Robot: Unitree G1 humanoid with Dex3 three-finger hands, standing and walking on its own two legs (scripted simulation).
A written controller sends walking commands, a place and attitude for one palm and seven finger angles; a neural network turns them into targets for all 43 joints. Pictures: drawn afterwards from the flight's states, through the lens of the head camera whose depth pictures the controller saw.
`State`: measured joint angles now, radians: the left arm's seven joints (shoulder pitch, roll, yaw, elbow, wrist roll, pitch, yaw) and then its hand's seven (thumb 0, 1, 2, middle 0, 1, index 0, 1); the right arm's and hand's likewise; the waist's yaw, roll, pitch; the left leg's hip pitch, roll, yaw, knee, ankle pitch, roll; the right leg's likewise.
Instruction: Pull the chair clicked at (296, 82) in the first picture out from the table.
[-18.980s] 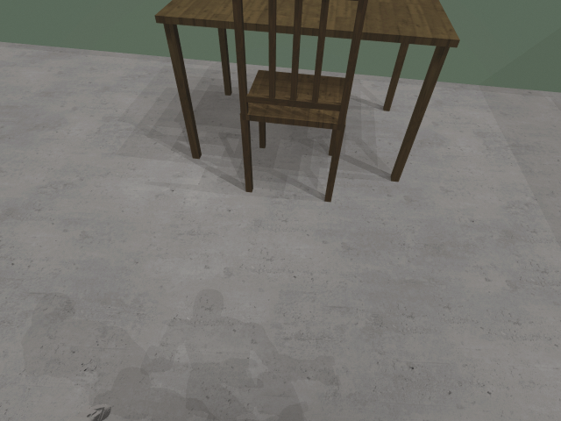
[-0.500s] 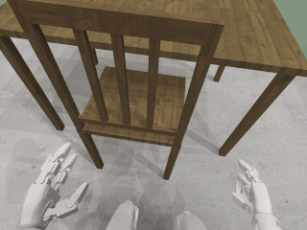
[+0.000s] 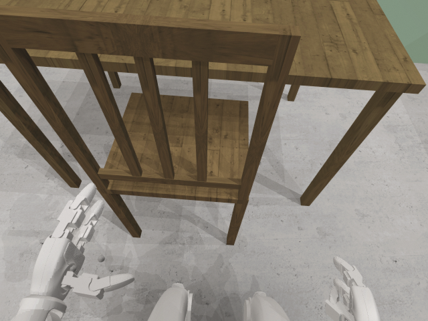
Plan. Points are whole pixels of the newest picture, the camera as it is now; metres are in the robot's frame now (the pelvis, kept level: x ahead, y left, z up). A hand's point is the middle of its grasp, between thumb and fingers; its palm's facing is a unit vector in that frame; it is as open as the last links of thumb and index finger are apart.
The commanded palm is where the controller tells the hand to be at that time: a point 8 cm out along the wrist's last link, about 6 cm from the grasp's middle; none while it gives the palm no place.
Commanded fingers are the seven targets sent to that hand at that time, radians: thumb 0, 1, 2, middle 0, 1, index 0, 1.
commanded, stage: raise the hand toward the chair's back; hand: left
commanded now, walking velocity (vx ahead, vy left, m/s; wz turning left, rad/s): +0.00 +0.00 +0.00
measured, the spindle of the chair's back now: (159, 131) +0.47 +0.14 +0.05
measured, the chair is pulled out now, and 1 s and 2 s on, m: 0.00 0.00 0.00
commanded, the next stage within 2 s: aim the fingers beside a spindle in 1.08 s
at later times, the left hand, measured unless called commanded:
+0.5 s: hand (88, 235) +0.24 +0.22 +0.06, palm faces -0.02 -1.00 -0.06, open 16.9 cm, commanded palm +0.23 +0.27 +0.06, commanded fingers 0.00 -0.50 0.30 -0.06 -0.08 -0.06 -0.08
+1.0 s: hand (93, 229) +0.25 +0.21 +0.06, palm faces -0.02 -1.00 -0.06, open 16.9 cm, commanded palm +0.23 +0.26 +0.06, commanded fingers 0.00 -0.50 0.30 -0.06 -0.08 -0.06 -0.08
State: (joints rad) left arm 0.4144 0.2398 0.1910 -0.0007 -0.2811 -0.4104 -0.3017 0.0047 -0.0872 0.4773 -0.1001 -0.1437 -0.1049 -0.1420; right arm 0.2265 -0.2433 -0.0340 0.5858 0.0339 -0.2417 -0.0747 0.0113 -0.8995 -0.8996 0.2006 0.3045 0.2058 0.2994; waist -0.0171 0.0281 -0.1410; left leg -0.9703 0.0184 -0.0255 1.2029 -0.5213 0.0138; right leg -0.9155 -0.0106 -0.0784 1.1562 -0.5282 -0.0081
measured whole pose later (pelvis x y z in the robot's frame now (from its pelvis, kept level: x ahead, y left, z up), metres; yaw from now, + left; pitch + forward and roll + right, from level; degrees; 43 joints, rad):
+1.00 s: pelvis +0.01 +0.00 +0.02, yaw +0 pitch +15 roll -3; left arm 0.29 0.27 0.23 0.09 -0.29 -0.40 -0.31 -0.01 -0.50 0.30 -0.06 -0.08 -0.06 -0.08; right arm 0.23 -0.25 0.00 0.56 0.03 -0.20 -0.05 0.01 -0.90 -0.90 0.20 0.30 0.21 0.30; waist -0.03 0.03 -0.14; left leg -0.88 0.02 -0.02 1.11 -0.50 0.02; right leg -0.82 -0.01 -0.08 1.05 -0.50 0.00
